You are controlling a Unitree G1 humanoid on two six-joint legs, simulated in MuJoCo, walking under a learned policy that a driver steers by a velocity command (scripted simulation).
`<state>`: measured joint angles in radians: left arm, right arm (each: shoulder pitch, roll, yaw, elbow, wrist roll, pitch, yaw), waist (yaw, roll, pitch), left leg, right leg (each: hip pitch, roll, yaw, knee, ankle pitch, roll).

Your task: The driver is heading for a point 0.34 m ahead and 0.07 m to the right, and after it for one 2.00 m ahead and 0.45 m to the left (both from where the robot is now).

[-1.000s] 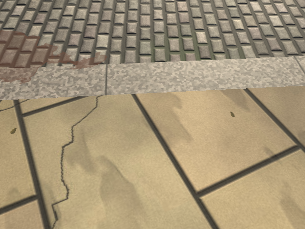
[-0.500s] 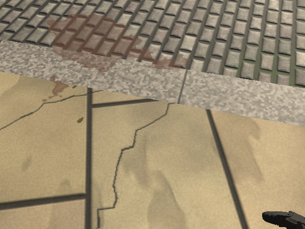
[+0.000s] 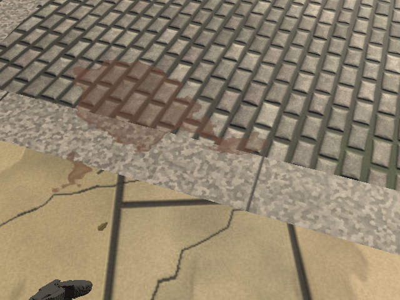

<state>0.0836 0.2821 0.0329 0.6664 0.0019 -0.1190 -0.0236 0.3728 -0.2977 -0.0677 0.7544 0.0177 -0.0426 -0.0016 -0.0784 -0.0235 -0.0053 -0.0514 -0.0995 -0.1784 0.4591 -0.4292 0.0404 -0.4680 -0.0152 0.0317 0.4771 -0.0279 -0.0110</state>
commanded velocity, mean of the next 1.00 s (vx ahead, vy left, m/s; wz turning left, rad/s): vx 0.20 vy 0.00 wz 0.11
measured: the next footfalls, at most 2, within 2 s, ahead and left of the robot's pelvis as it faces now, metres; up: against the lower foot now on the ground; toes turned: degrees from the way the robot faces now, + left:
left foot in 0.46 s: +0.39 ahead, +0.11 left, +0.00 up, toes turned +0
right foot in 0.76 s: +0.33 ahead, -0.14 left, +0.00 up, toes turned +1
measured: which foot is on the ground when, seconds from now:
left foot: down 0.00-0.00, up 0.02-0.44, down 0.46-1.00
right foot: down 0.00-0.48, up 0.50-0.74, down 0.76-1.00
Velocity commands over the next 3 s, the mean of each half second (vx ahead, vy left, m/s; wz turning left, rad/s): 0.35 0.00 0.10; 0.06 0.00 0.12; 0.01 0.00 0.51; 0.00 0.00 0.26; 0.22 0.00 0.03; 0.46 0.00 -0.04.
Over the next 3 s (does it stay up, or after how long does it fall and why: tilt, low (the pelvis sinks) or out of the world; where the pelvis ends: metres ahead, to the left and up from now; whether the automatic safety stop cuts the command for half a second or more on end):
stays up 0.64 0.16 0.01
